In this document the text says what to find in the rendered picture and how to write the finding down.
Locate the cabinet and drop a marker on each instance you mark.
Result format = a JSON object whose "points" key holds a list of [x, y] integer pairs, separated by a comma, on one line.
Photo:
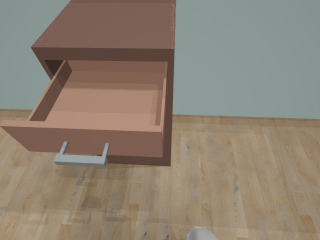
{"points": [[115, 30]]}

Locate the handle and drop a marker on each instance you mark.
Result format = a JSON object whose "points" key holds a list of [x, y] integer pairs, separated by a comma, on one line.
{"points": [[81, 160]]}

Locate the drawer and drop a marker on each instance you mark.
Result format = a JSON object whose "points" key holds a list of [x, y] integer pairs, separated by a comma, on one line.
{"points": [[92, 102]]}

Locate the right robot thigh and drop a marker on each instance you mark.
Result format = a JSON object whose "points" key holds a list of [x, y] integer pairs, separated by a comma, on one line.
{"points": [[200, 234]]}

